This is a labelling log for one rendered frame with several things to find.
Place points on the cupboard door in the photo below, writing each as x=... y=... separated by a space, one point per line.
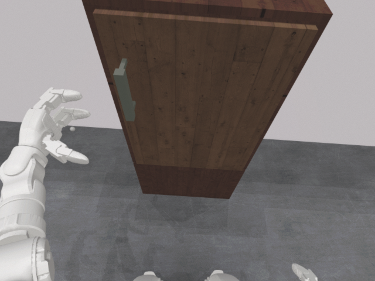
x=205 y=88

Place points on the robot right shin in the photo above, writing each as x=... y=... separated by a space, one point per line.
x=216 y=271

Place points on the handle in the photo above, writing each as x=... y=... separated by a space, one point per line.
x=121 y=81

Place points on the left robot hand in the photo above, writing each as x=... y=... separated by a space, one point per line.
x=37 y=124

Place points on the left robot upper arm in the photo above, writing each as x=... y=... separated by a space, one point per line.
x=27 y=260

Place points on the left robot forearm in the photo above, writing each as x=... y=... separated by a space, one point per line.
x=23 y=195

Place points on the right robot hand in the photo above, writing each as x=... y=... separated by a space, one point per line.
x=303 y=274

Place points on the robot shin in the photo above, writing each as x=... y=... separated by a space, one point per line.
x=149 y=273
x=216 y=271

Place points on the robot left shin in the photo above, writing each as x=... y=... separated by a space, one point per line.
x=149 y=273

